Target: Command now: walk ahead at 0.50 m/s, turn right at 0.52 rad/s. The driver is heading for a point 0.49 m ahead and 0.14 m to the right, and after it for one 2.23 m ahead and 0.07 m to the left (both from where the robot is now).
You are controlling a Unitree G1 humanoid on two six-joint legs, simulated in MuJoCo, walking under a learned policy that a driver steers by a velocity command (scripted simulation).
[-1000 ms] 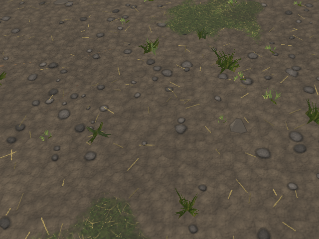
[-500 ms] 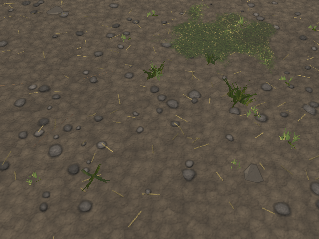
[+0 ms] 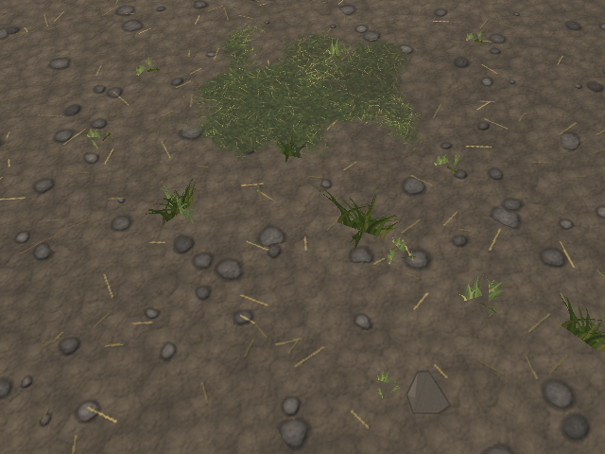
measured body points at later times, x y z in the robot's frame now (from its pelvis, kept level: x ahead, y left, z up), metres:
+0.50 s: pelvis +0.29 +0.03 +0.01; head +0.32 +0.03 +0.46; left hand +0.41 +0.29 -0.11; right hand +0.41 -0.27 -0.07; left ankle +0.40 +0.12 -0.72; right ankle +0.13 -0.06 -0.65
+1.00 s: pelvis +0.45 -0.05 +0.02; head +0.49 -0.08 +0.46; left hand +0.73 +0.11 -0.06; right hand +0.42 -0.35 -0.12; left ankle +0.43 +0.11 -0.63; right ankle +0.51 -0.19 -0.72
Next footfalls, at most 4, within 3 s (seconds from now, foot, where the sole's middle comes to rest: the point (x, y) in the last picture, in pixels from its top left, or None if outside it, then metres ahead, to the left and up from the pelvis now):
0.42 left None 0.44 0.11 -0.75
0.86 right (408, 403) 0.54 -0.21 -0.75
1.22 left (277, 432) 0.49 0.08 -0.75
1.74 right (385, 358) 0.65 -0.17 -0.75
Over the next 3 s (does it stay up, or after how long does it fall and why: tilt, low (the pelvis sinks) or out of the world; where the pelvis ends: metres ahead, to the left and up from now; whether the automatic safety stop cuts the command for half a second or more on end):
stays up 1.24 0.06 0.03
